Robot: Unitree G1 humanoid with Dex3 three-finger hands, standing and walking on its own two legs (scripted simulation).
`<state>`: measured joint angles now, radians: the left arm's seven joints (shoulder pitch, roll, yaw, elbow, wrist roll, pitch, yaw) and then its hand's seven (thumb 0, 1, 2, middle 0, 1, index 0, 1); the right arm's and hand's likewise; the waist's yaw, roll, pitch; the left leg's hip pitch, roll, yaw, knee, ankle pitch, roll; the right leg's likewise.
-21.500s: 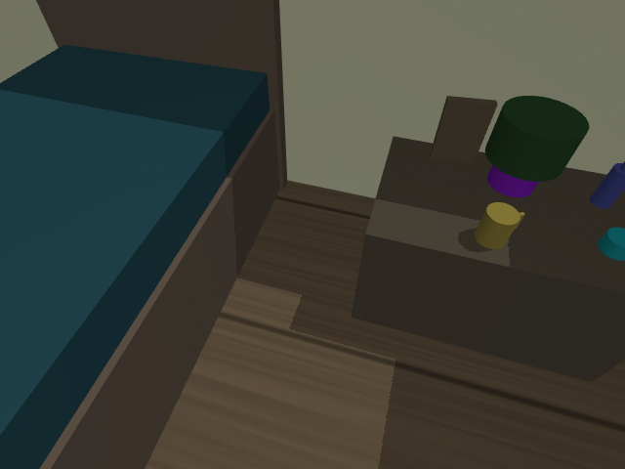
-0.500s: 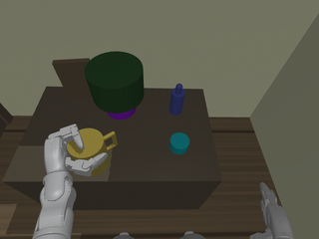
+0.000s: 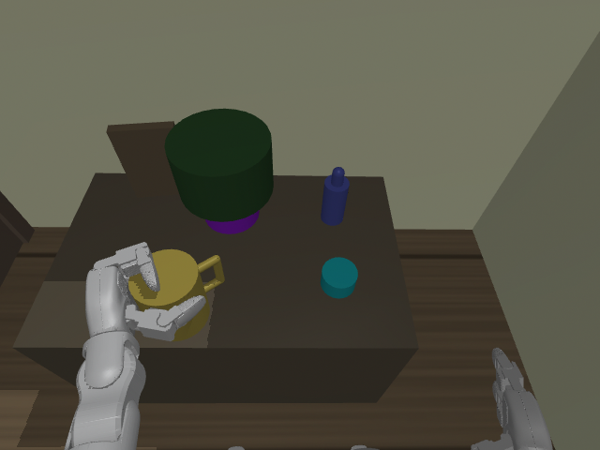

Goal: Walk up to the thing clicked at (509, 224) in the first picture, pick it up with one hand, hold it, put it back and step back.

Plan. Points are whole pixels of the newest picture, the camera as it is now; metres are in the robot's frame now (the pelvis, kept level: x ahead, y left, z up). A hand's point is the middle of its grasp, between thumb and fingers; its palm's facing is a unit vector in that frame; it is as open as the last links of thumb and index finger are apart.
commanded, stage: hold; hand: left
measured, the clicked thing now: (184, 289) +0.33 +0.16 +0.02
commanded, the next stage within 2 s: crouch in 1.86 s
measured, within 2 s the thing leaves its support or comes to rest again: neither
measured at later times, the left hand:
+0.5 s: hand (158, 286) +0.32 +0.18 +0.06, palm faces +0.23 -0.97 +0.00, open 6.7 cm
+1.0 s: hand (159, 286) +0.32 +0.18 +0.05, palm faces +0.23 -0.97 +0.00, open 6.9 cm
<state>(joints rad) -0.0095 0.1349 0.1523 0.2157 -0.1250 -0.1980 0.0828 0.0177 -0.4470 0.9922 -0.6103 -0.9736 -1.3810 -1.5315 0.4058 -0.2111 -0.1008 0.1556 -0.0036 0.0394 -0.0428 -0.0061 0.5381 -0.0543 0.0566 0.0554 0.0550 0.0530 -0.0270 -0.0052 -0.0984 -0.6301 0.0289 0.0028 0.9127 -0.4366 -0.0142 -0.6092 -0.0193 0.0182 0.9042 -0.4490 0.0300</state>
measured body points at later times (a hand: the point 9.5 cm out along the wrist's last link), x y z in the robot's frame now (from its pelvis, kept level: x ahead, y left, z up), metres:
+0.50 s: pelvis +0.00 +0.01 +0.00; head +0.03 +0.01 +0.45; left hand +0.30 +0.23 +0.06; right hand +0.16 -0.26 -0.04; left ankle +0.01 +0.13 -0.69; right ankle +0.00 -0.14 -0.69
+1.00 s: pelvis +0.00 +0.01 +0.00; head +0.03 +0.01 +0.45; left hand +0.30 +0.23 +0.06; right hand +0.16 -0.26 -0.04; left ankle +0.01 +0.13 -0.69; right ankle +0.00 -0.14 -0.69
